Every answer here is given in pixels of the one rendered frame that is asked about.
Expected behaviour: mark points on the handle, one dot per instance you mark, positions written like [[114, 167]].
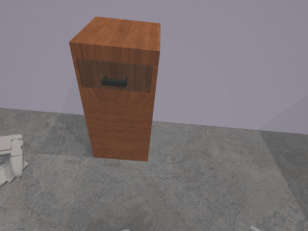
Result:
[[114, 82]]

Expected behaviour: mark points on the drawer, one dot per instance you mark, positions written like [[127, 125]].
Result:
[[139, 76]]

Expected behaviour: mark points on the left robot hand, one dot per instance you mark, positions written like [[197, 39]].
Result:
[[11, 159]]

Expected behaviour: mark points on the cabinet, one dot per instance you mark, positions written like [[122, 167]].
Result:
[[119, 122]]

